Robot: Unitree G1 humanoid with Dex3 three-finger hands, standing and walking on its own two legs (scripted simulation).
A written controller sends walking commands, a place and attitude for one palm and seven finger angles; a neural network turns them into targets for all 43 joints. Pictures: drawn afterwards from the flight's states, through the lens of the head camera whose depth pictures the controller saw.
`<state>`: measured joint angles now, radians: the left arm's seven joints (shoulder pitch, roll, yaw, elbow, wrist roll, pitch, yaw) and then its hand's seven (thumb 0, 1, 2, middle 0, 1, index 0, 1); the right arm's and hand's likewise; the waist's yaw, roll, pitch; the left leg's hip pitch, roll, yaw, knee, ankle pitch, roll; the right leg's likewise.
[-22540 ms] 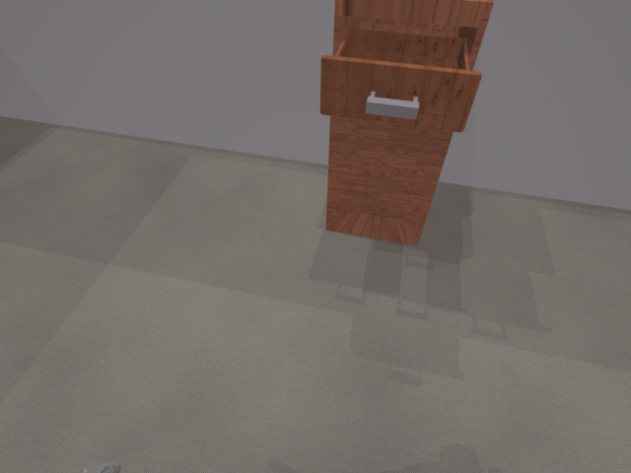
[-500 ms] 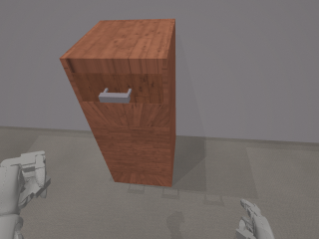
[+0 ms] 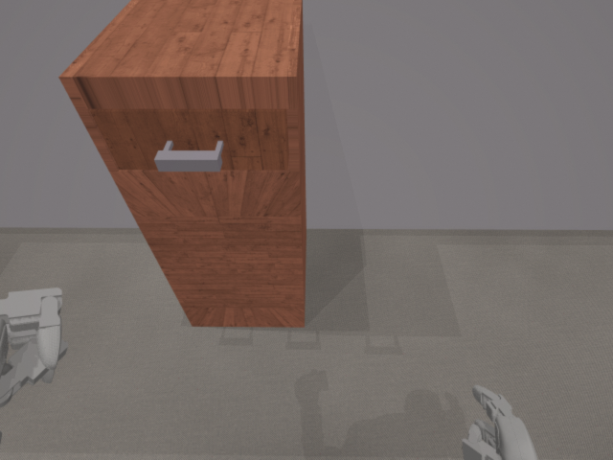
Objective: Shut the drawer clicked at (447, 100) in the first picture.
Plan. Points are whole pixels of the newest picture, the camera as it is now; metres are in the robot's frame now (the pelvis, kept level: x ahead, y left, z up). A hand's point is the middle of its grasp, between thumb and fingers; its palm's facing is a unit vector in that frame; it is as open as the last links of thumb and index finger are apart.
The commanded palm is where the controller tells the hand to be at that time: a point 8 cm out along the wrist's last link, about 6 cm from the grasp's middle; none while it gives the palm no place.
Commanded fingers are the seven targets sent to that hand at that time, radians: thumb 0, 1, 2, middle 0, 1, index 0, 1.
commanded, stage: step back with the hand held close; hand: left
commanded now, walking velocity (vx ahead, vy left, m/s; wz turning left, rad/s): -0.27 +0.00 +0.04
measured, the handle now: (191, 153) +0.63 +0.26 +0.03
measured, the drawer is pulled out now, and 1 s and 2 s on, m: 0.00 0.00 0.00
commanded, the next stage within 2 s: stop stepping back and stand still in 1.00 s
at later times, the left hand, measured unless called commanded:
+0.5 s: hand out of the picture +0.12 +0.26 +0.16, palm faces +0.39 -0.78 -0.49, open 3.2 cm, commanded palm +0.06 +0.30 +0.18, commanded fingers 0.00 0.90 0.90 -1.40 -1.60 -1.40 -1.60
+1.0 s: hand out of the picture +0.05 +0.28 +0.18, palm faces +0.38 -0.85 -0.37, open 3.2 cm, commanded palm -0.01 +0.31 +0.18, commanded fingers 0.00 0.90 0.90 -1.40 -1.60 -1.40 -1.60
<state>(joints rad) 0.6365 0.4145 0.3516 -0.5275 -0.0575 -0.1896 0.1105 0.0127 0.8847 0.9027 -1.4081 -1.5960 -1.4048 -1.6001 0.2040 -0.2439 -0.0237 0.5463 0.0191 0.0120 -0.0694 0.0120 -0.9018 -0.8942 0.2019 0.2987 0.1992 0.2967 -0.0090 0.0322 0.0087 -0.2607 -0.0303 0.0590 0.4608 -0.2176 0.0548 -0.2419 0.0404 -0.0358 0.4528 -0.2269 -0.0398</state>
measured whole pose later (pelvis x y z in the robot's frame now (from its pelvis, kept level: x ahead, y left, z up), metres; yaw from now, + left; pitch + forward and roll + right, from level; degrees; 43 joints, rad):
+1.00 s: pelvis -0.14 +0.03 +0.00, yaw -1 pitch +5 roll -7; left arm 0.58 0.41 0.39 -0.64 -0.06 -0.29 0.14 0.01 0.89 0.90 -1.41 -1.60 -1.41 -1.60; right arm 0.19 -0.14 0.02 0.64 -0.03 -0.15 -0.03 0.01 -0.90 -0.89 0.21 0.30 0.20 0.30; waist 0.03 0.01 -0.05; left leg -0.48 0.05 0.04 0.28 0.10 0.06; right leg -0.17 0.08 -0.04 0.69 -0.58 -0.03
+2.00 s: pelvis -0.32 +0.09 -0.01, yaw -1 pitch -1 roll +1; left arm 0.55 0.34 0.34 -0.55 -0.01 -0.19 0.17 0.01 0.89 0.90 -1.41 -1.60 -1.41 -1.60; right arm 0.25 -0.23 -0.01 0.65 -0.02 -0.13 -0.10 0.01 -0.90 -0.89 0.20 0.30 0.20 0.30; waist 0.00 -0.05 -0.01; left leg -0.30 0.03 0.07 0.58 -0.24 0.01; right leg -0.33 -0.02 -0.06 0.71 -0.40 -0.01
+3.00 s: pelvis -0.30 +0.10 -0.01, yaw +0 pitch -1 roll +0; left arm 0.24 0.22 -0.01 0.79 0.03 0.06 0.01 0.01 0.91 0.90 -1.17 -1.36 -1.17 -1.37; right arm 0.17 -0.27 0.01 0.87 -0.03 0.00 0.01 0.01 -0.90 -0.89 0.20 0.30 0.20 0.30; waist -0.03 0.00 0.04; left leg -0.28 -0.02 0.03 0.54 -0.26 0.02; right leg -0.27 -0.01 -0.05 0.56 -0.28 -0.01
